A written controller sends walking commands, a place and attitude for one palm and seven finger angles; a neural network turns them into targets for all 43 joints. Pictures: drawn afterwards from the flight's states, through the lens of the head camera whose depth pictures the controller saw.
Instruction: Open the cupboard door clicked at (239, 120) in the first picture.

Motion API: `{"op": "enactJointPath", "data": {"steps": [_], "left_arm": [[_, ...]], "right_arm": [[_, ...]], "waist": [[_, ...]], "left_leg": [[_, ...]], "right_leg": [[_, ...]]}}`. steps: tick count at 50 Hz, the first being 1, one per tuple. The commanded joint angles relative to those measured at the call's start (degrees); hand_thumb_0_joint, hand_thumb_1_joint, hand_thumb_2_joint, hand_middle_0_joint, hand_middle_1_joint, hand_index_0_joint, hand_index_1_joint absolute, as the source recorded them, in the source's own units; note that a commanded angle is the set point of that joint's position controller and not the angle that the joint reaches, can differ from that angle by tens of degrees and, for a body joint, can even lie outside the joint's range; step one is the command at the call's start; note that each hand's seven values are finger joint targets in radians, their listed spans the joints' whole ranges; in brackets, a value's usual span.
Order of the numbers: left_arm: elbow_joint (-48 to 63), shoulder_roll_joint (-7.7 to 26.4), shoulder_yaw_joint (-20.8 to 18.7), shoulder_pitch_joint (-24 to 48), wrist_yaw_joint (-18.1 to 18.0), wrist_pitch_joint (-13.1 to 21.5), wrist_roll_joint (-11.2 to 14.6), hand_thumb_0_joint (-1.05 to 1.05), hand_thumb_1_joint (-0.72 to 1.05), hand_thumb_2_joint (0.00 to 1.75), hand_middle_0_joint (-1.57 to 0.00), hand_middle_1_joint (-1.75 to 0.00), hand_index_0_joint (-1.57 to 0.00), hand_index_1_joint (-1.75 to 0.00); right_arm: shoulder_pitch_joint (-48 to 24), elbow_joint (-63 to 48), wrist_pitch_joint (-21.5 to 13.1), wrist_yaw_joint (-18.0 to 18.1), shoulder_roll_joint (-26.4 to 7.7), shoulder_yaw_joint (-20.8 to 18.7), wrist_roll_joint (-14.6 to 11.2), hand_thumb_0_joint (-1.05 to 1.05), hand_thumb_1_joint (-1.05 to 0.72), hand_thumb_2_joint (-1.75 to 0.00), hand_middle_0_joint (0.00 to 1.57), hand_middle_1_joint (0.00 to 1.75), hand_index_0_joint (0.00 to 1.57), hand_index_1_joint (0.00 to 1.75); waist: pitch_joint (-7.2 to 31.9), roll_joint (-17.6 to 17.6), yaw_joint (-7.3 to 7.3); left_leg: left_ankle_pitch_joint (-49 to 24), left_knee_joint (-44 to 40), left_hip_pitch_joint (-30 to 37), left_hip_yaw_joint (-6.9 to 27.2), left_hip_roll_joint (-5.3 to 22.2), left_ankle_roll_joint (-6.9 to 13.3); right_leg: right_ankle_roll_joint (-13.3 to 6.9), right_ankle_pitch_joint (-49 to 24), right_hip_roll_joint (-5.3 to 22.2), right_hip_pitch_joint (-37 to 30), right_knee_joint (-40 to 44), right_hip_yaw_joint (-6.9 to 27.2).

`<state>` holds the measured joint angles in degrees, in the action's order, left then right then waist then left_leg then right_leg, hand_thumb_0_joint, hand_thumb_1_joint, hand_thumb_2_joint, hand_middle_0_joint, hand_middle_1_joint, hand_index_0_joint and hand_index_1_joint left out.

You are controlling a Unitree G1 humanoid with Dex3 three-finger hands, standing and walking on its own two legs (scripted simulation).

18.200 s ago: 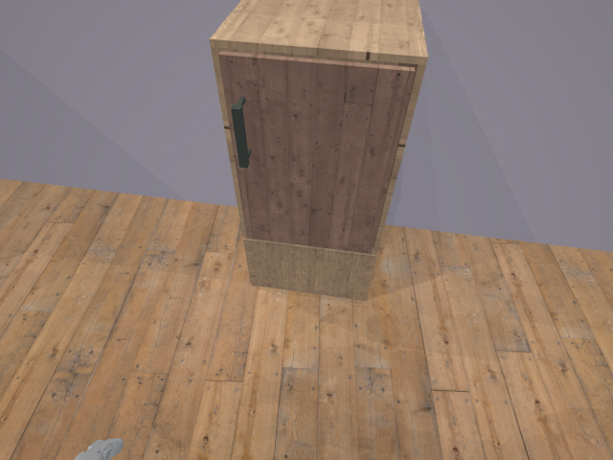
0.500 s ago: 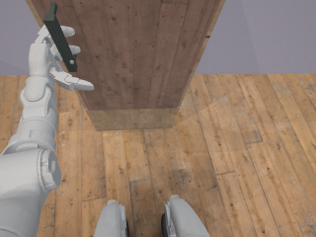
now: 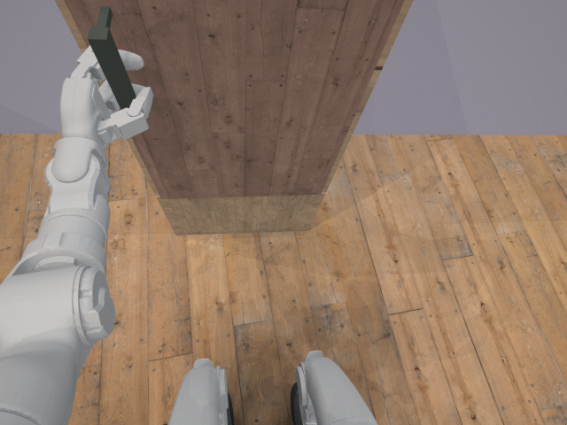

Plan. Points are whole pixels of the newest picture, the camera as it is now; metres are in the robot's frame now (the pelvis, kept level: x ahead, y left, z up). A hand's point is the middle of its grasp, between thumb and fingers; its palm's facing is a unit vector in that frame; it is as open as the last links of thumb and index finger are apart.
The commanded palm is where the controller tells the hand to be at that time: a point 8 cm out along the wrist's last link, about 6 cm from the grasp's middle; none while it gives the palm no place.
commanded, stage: close the thumb around the handle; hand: left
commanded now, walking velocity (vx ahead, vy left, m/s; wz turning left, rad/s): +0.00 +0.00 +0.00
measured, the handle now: (123, 75) +0.58 +0.17 +0.07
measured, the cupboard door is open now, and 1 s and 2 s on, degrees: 1 28 42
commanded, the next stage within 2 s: pull the door open along its arc in 0.14 s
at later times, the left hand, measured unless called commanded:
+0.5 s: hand (138, 125) +0.50 +0.15 +0.07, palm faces -0.04 -1.00 -0.02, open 5.8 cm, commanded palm +0.46 +0.19 +0.07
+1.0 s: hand (195, 216) +0.37 +0.08 +0.07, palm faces +0.38 -0.92 +0.06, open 6.0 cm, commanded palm +0.31 +0.11 +0.07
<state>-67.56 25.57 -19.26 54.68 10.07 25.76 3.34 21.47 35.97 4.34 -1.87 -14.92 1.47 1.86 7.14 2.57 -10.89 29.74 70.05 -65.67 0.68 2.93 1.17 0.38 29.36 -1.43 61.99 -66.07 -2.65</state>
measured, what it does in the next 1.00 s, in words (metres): stands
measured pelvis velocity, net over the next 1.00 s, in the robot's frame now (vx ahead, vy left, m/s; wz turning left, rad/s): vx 0.01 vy -0.02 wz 0.04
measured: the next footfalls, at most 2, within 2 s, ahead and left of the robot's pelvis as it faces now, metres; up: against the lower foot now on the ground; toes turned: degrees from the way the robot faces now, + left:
none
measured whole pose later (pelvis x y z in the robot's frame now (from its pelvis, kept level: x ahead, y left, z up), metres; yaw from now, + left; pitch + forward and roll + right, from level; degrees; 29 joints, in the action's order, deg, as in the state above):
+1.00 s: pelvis +0.01 -0.02 +0.02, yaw +2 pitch +18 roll -1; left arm -25.8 -5.8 2.6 12.6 -29.2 24.4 -3.8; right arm 11.9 30.9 2.9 -5.4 -11.2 -0.8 4.2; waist 9.8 1.3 -1.4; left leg 29.1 65.0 -53.8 0.3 1.5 -0.1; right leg -0.7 30.6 -0.1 51.3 -64.0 -2.4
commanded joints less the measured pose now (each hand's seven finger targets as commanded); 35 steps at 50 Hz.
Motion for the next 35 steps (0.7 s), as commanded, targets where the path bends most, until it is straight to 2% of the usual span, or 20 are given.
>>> {"op": "enactJointPath", "data": {"steps": [1, 3, 4, 5, 6, 7, 9, 10, 11, 12, 13, 17, 19, 20, 22, 26, 30, 33, 34, 35], "left_arm": [[12.8, 11.2, -1.3, 24.7, 0.3, 4.0, 1.1, 0.00, 0.90, 0.90, -0.40, -1.35, -0.40, -1.35], [12.3, 10.9, -0.7, 25.9, 0.2, 3.6, 1.0, 0.00, 0.90, 0.90, -0.40, -1.35, -0.40, -1.35], [13.3, 11.8, -1.3, 26.0, 0.2, 3.7, 0.9, 0.00, 0.90, 0.90, -0.40, -1.35, -0.40, -1.35], [13.9, 11.8, -1.4, 25.3, 0.2, 4.1, 0.9, 0.00, 0.90, 0.90, -0.40, -1.35, -0.40, -1.35], [12.5, 10.5, -0.8, 24.1, 0.2, 3.8, 0.9, 0.00, 0.90, 0.90, -0.40, -1.35, -0.40, -1.35], [12.9, 12.2, -1.8, 24.7, 0.1, 3.9, 0.8, 0.00, 0.90, 0.90, -0.40, -1.35, -0.40, -1.35], [12.6, 12.8, -2.0, 24.3, 0.0, 3.6, 0.5, 0.00, 0.90, 0.90, -0.40, -1.35, -0.40, -1.35], [12.7, 13.3, -2.5, 24.2, -0.1, 3.9, 0.5, 0.00, 0.90, 0.90, -0.40, -1.35, -0.40, -1.35], [11.9, 11.8, -0.9, 24.7, 0.0, 3.7, 0.2, 0.00, 0.90, 0.90, -0.40, -1.35, -0.40, -1.35], [11.5, 12.5, -1.6, 25.2, 0.0, 3.5, 0.2, 0.00, 0.90, 0.90, -0.40, -1.35, -0.40, -1.35], [12.2, 10.6, -0.4, 24.4, 0.2, 3.5, 0.4, 0.00, 0.90, 0.90, -0.40, -1.35, -0.40, -1.35], [15.0, 10.7, -1.4, 19.0, 0.6, 3.9, 1.1, 0.00, 0.90, 0.90, -0.40, -1.35, -0.40, -1.35], [15.2, 9.1, -0.6, 15.0, 1.0, 3.4, 1.7, 0.00, 0.90, 0.90, -0.40, -1.35, -0.40, -1.35], [16.6, 8.9, -0.9, 13.5, 1.1, 3.6, 2.3, 0.00, 0.90, 0.90, -0.40, -1.35, -0.40, -1.35], [18.6, 8.3, -0.6, 8.9, 1.1, 3.4, 2.6, 0.00, 0.90, 0.90, -0.40, -1.35, -0.40, -1.35], [23.2, 4.4, 0.7, -2.0, 1.5, 2.3, 4.6, 0.00, 0.90, 0.90, -0.40, -1.35, -0.40, -1.35], [32.4, 0.4, 2.9, -11.9, 0.7, 2.3, 6.1, 0.00, 0.90, 0.90, -0.40, -1.35, -0.40, -1.35], [38.4, -4.0, 6.0, -19.1, -0.3, 2.5, 6.7, 0.00, 0.90, 0.90, -0.40, -1.35, -0.40, -1.35], [41.0, -6.8, -0.7, -19.4, -8.4, 2.3, 10.9, 0.00, 0.90, 0.90, -0.40, -1.35, -0.40, -1.35], [41.6, -10.1, 3.7, -21.8, -12.6, 2.1, 8.8, 0.00, 0.90, 0.90, -0.40, -1.35, -0.40, -1.35]], "right_arm": [[10.5, -2.6, -0.5, 0.7, -10.4, -3.8, -0.2, 0.00, -0.90, -0.90, 0.20, 0.30, 0.20, 0.30], [10.3, -2.5, -0.3, 0.6, -10.4, -3.7, -0.2, 0.00, -0.90, -0.90, 0.20, 0.30, 0.20, 0.30], [10.5, -2.5, -0.3, 0.7, -10.5, -3.8, -0.1, 0.00, -0.90, -0.90, 0.20, 0.30, 0.20, 0.30], [10.6, -2.8, -0.3, 0.7, -10.4, -3.8, -0.1, 0.00, -0.90, -0.90, 0.20, 0.30, 0.20, 0.30], [10.4, -2.7, -0.3, 0.6, -10.4, -3.8, -0.2, 0.00, -0.90, -0.90, 0.20, 0.30, 0.20, 0.30], [10.5, -2.5, -0.2, 0.6, -10.5, -3.8, -0.1, 0.00, -0.90, -0.90, 0.20, 0.30, 0.20, 0.30], [10.4, -2.9, -0.1, 0.7, -10.5, -3.7, -0.3, 0.00, -0.90, -0.90, 0.20, 0.30, 0.20, 0.30], [10.6, -3.0, -0.1, 0.8, -10.5, -3.7, -0.1, 0.00, -0.90, -0.90, 0.20, 0.30, 0.20, 0.30], [10.3, -2.9, -0.1, 0.7, -10.2, -3.6, -0.3, 0.00, -0.90, -0.90, 0.20, 0.30, 0.20, 0.30], [10.3, -2.6, -0.1, 0.8, -10.4, -3.6, -0.2, 0.00, -0.90, -0.90, 0.20, 0.30, 0.20, 0.30], [10.4, -2.9, -0.2, 0.6, -10.1, -3.6, -0.2, 0.00, -0.90, -0.90, 0.20, 0.30, 0.20, 0.30], [10.0, -3.7, 0.0, 0.4, -10.1, -4.0, -0.2, 0.00, -0.90, -0.90, 0.20, 0.30, 0.20, 0.30], [9.2, -4.5, 0.3, 0.2, -9.9, -4.0, -0.6, 0.00, -0.90, -0.90, 0.20, 0.30, 0.20, 0.30], [9.4, -4.8, 0.3, 0.2, -9.9, -4.0, -0.6, 0.00, -0.90, -0.90, 0.20, 0.30, 0.20, 0.30], [8.3, -5.9, 0.7, 0.1, -9.8, -4.2, -1.0, 0.00, -0.90, -0.90, 0.20, 0.30, 0.20, 0.30], [6.7, -7.7, 0.7, -0.1, -9.2, -4.6, -1.9, 0.00, -0.90, -0.90, 0.20, 0.30, 0.20, 0.30], [4.9, -9.5, 0.2, -0.5, -8.6, -5.0, -2.4, 0.00, -0.90, -0.90, 0.20, 0.30, 0.20, 0.30], [2.9, -10.6, -0.2, -0.8, -7.8, -5.2, -2.7, 0.00, -0.90, -0.90, 0.20, 0.30, 0.20, 0.30], [0.9, -10.6, -1.0, -0.6, -6.1, -4.9, -2.3, 0.00, -0.90, -0.90, 0.20, 0.30, 0.20, 0.30], [0.7, -10.6, -1.7, -0.8, -6.1, -4.7, -1.8, 0.00, -0.90, -0.90, 0.20, 0.30, 0.20, 0.30]], "waist": [[31.8, 7.3, -0.66], [29.4, 6.5, -1.51], [30.4, 5.9, -1.36], [31.1, 7.2, -0.88], [30.5, 6.0, -1.18], [30.2, 6.4, -0.98], [29.1, 4.9, -1.07], [29.7, 5.4, -0.75], [29.2, 6.1, -1.34], [28.4, 5.3, -1.64], [28.8, 6.1, -1.34], [32.8, 7.4, 0.79], [30.9, 6.1, 1.39], [31.5, 4.8, 1.79], [31.0, 4.7, 2.95], [28.8, -0.4, 4.26], [28.2, -0.1, 6.22], [25.4, -0.7, 6.85], [24.0, -1.0, 10.67], [21.9, -1.5, 9.16]], "left_leg": [[-26.4, -6.8, 29.1, 3.7, -1.4, 0.1], [-24.4, -6.8, 27.5, 3.6, -1.4, 0.3], [-24.7, -6.8, 27.8, 3.6, -1.4, 0.3], [-25.9, -6.9, 28.8, 3.8, -1.4, 0.2], [-26.0, -6.9, 28.5, 3.7, -1.4, 0.2], [-25.4, -6.8, 27.8, 3.5, -1.3, 0.2], [-24.0, -7.0, 26.0, 3.2, -1.5, 0.4], [-24.4, -6.8, 26.0, 3.3, -1.6, 0.5], [-23.8, -6.8, 26.1, 3.2, -1.5, 0.4], [-23.1, -6.6, 25.4, 3.2, -1.5, 0.5], [-23.4, -6.9, 26.0, 3.2, -1.6, 0.4], [-28.2, -7.2, 29.8, 3.1, -1.4, -0.1], [-26.8, -7.8, 28.8, 2.6, -1.5, -0.1], [-27.5, -8.2, 29.0, 2.7, -1.6, 0.1], [-27.2, -9.1, 29.0, 2.2, -1.7, -0.1], [-26.0, -10.5, 25.8, 0.6, -2.2, 0.4], [-27.4, -11.9, 27.3, -0.1, -2.5, 0.2], [-26.8, -13.0, 27.8, -0.5, -2.4, 0.1], [-26.1, -14.0, 26.3, -1.1, -2.4, -0.6], [-25.2, -14.2, 26.4, -0.6, -2.2, -0.9]], "right_leg": [[-1.8, -20.3, -1.9, -8.3, 7.3, 0.0], [-1.6, -19.2, -2.0, -7.7, 7.7, 0.0], [-1.6, -19.7, -2.0, -8.5, 7.7, 0.2], [-1.8, -20.1, -2.0, -8.4, 7.3, 0.1], [-1.7, -20.3, -2.0, -8.1, 7.6, 0.0], [-1.6, -20.1, -2.0, -8.4, 7.6, 0.1], [-1.5, -19.8, -2.0, -9.6, 7.8, 0.3], [-1.7, -20.2, -2.0, -9.8, 7.4, 0.4], [-1.5, -19.6, -1.9, -8.7, 7.6, 0.4], [-1.5, -19.1, -1.9, -8.4, 7.7, 0.4], [-1.5, -19.2, -1.9, -8.6, 7.7, 0.2], [-1.8, -22.2, -1.9, -10.1, 7.2, 0.0], [-1.8, -21.8, -2.0, -11.1, 7.8, -0.1], [-1.9, -22.6, -2.1, -12.5, 7.7, -0.2], [-1.8, -22.8, -2.1, -13.5, 8.2, -0.2], [-1.4, -26.1, -2.0, -18.9, 9.4, 0.2], [-1.6, -28.0, -1.8, -21.6, 10.0, 0.1], [-1.5, -27.8, -1.6, -21.9, 10.8, -0.1], [-1.3, -26.0, -1.7, -22.6, 11.1, -0.9], [-1.3, -24.2, -1.8, -21.1, 10.9, -1.4]]}}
